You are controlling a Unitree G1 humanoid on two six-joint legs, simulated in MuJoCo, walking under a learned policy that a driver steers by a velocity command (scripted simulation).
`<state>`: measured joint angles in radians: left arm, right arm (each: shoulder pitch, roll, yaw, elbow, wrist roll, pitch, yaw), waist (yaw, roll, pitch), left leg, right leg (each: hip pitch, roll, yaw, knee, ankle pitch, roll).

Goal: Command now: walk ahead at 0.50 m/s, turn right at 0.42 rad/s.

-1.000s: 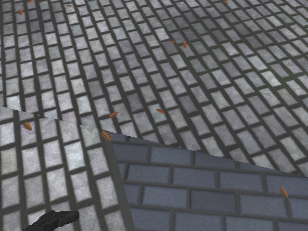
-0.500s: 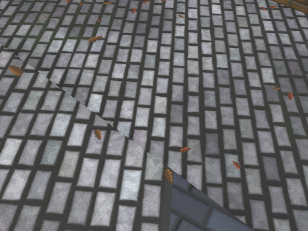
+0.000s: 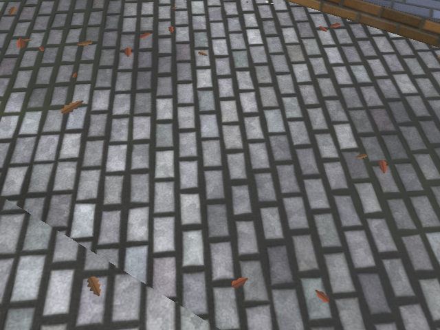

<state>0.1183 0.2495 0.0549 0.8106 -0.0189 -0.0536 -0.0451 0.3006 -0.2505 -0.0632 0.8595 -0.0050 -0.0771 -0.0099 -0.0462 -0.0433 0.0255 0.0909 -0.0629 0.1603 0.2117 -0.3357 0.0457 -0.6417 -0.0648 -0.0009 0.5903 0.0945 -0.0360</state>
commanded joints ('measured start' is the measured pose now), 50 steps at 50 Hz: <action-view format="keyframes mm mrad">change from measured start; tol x32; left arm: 1 -85 91 24 -120 -1 -15 -21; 5 311 314 111 -70 -1 0 5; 30 364 64 18 -222 -31 3 53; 50 -222 31 17 -274 -12 15 -63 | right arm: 1 13 -179 -49 -28 14 15 -18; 50 192 -126 -29 -62 28 -4 -17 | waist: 1 15 129 21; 6 123 -179 -432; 27 -78 -76 -119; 30 46 442 -196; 33 3 49 8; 50 -86 79 95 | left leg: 1 25 311 -15 96 883 80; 4 -112 261 21 599 993 14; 6 -776 -31 -197 1208 -264 -63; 7 -888 42 -294 1244 -197 -29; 21 -546 102 -237 541 502 -96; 27 -287 53 -195 424 217 -30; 30 89 499 -940 154 186 285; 35 -330 358 -491 107 179 175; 50 -155 336 -120 486 131 16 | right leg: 1 24 52 -62 -8 -139 -49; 4 490 98 -11 -78 -166 -146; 6 1067 -265 865 -240 -430 -434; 13 441 -79 354 -363 -51 -279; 25 440 -47 426 -117 -59 -209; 27 344 1 413 77 84 -158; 29 33 221 266 648 -675 -48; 31 -292 114 220 845 -637 -28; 43 91 71 53 101 344 -29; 50 -22 24 45 -143 223 -52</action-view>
